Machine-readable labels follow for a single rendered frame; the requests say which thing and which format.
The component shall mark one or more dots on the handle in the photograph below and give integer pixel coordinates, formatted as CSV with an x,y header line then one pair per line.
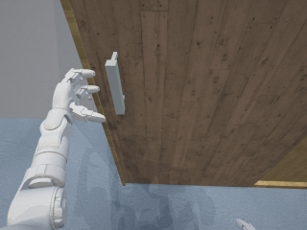
x,y
114,81

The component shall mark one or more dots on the wardrobe door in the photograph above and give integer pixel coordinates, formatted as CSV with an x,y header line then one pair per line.
x,y
215,90
292,167

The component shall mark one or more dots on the robot left hand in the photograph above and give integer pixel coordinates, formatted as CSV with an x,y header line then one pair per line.
x,y
67,98

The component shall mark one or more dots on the left robot upper arm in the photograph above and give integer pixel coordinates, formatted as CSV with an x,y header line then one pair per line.
x,y
39,209

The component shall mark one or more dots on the robot right hand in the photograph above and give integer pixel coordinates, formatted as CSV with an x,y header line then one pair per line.
x,y
243,225

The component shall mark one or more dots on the left robot forearm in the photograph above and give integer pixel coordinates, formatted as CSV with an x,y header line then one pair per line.
x,y
51,154

